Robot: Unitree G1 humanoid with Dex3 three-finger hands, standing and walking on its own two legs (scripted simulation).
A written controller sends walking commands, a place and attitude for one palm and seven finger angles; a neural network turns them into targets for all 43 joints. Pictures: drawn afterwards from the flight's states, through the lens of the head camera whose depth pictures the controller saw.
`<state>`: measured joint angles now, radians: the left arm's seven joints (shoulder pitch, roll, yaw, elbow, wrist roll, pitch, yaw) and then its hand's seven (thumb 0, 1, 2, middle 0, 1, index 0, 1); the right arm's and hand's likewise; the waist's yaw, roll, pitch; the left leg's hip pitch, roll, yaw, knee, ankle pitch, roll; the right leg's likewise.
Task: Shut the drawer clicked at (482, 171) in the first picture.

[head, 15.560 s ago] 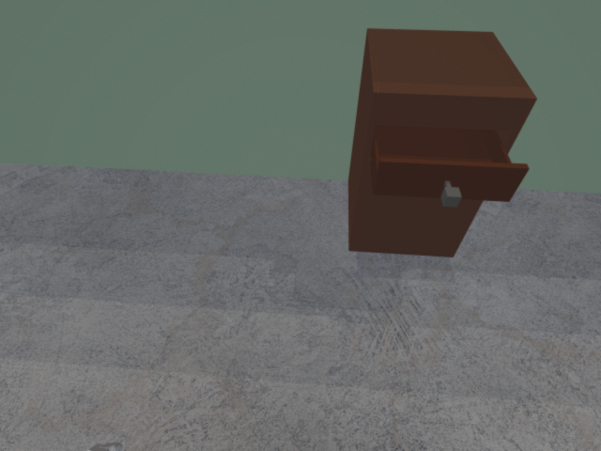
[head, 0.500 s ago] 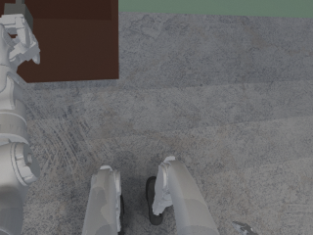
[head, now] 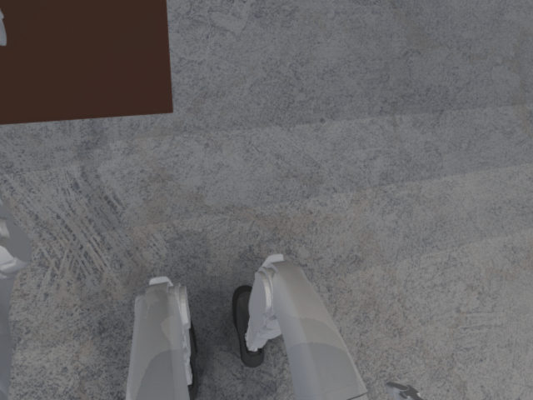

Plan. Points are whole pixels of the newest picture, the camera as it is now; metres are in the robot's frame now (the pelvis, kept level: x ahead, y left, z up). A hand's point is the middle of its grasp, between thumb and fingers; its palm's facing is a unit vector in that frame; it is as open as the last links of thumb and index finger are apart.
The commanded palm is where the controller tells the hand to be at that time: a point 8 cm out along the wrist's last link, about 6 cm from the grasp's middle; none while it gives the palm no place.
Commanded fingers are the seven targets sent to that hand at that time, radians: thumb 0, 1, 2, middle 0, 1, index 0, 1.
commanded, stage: push the drawer shut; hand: left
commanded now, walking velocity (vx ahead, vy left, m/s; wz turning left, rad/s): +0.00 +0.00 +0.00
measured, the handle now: out of the picture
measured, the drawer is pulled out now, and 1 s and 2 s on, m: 0.02 0.00 0.00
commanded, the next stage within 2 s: pull the fist back off the drawer in 0.36 s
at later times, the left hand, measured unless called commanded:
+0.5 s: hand out of the picture +0.60 +0.28 +0.02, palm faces +0.14 -0.99 -0.05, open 2.8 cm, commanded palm +0.64 +0.24 +0.03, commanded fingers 0.00 0.90 0.90 -1.40 -1.60 -1.40 -1.60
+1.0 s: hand out of the picture +0.59 +0.27 +0.02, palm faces +0.11 -0.99 -0.03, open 3.1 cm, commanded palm +0.58 +0.25 +0.03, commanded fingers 0.00 0.90 0.90 -1.40 -1.60 -1.40 -1.60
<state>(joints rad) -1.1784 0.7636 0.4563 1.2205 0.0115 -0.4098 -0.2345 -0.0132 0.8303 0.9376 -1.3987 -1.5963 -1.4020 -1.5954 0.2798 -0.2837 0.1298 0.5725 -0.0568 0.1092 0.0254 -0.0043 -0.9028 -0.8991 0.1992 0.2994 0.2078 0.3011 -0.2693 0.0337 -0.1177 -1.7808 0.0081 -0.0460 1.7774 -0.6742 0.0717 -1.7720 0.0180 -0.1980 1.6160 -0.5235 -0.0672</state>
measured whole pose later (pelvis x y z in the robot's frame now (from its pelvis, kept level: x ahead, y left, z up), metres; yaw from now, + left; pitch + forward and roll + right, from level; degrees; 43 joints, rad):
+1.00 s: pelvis -0.01 +0.01 +0.00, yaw -2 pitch +39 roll -11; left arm -1.19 0.81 0.47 1.12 0.02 -0.29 -0.24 -0.01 0.85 0.90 -1.40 -1.60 -1.40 -1.60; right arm 0.35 -0.27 0.16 0.55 -0.05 0.11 0.05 0.00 -0.90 -0.90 0.20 0.30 0.21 0.30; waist -0.30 0.04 -0.09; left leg -1.81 0.02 -0.03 1.78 -0.66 0.10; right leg -1.79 0.03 -0.19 1.59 -0.49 -0.04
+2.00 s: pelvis +0.08 +0.01 +0.21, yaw +6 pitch +10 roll -2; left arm 0.08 0.32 0.13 0.18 -0.07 -0.08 0.10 0.02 0.90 0.90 -1.40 -1.60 -1.40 -1.59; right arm 0.24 -0.24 0.04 0.46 0.06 0.07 -0.08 0.00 -0.90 -0.90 0.20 0.30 0.20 0.30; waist -0.02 0.04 -0.11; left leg -0.53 -0.04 0.01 0.81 -0.46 0.06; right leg -0.56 0.03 -0.07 0.75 -0.37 -0.03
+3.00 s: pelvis +0.07 -0.01 +0.24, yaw +7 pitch +1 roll -1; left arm 0.60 0.33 0.34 -0.45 -0.06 -0.24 0.12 0.01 0.89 0.90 -1.40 -1.60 -1.41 -1.59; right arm 0.22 -0.25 -0.02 0.60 0.02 -0.05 -0.05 0.01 -0.90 -0.90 0.20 0.30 0.20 0.30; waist -0.01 0.08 -0.01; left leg -0.20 -0.02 -0.01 0.48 -0.29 0.03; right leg -0.23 0.05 -0.08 0.43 -0.21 -0.06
